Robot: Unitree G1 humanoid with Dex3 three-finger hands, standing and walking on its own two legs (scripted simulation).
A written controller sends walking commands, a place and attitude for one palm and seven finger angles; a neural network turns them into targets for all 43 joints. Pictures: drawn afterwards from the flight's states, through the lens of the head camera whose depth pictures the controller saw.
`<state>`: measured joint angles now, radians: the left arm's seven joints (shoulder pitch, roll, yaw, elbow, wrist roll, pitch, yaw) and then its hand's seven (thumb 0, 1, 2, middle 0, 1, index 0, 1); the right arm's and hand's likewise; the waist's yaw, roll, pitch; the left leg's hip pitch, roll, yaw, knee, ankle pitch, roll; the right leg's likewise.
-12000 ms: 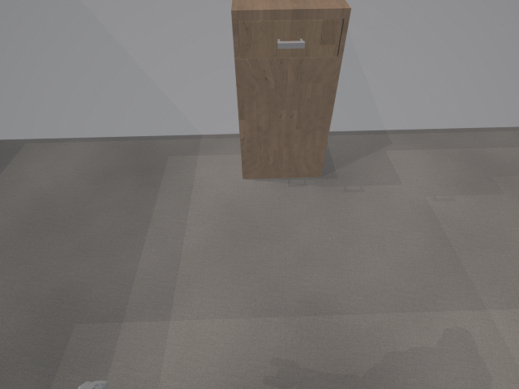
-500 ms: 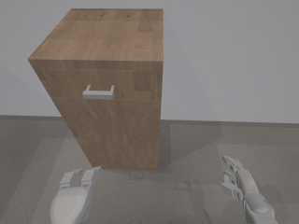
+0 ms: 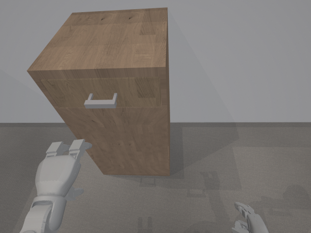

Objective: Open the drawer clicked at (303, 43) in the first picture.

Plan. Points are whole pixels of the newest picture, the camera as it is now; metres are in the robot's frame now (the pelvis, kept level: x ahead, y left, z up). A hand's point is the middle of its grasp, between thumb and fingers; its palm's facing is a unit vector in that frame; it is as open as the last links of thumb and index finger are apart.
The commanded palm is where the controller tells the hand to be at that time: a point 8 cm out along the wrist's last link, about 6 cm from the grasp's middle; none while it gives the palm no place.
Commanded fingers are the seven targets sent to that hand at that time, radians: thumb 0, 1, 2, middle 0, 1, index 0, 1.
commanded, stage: raise the hand with hooked fingers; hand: left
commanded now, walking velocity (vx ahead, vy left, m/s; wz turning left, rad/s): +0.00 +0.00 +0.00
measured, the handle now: (101, 100) +0.52 +0.26 +0.01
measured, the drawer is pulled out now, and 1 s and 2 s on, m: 0.00 0.00 0.00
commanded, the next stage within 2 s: move the hooked fingers above the handle in 0.94 s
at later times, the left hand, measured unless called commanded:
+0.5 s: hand (52, 140) +0.28 +0.28 +0.12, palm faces +0.10 -0.06 -0.99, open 13.8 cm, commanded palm +0.25 +0.28 +0.17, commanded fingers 0.00 -0.50 0.30 -0.30 -1.20 -0.30 -1.20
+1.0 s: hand (50, 136) +0.29 +0.28 +0.12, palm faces +0.09 -0.06 -0.99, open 13.8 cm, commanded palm +0.26 +0.28 +0.18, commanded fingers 0.00 -0.50 0.30 -0.30 -1.20 -0.30 -1.20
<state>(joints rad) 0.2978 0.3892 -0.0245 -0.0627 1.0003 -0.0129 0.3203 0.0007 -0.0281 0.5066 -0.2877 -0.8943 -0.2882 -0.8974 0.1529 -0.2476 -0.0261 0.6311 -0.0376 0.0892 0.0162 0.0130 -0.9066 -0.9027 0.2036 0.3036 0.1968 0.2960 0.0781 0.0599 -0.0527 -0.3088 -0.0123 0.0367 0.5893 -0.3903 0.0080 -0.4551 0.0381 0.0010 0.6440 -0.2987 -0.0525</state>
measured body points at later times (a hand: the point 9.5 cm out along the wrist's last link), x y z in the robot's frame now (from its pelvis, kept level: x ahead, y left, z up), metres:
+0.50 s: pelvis -0.02 +0.03 +0.01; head -0.01 +0.00 +0.46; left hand +0.27 +0.28 +0.17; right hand +0.20 -0.16 -0.09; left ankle -0.06 +0.12 -0.72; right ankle +0.01 -0.08 -0.72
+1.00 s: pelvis -0.02 +0.03 +0.02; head +0.01 +0.00 +0.46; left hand +0.28 +0.28 +0.17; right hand +0.17 -0.19 -0.11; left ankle -0.06 +0.12 -0.72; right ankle +0.01 -0.08 -0.72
